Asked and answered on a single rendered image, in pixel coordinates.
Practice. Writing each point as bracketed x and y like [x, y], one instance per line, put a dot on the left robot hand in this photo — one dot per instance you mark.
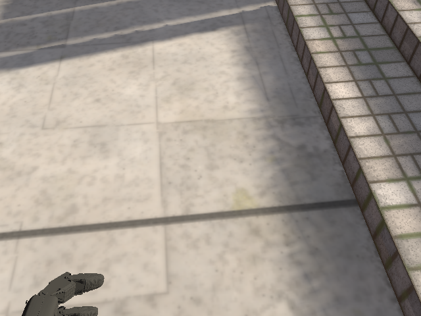
[60, 290]

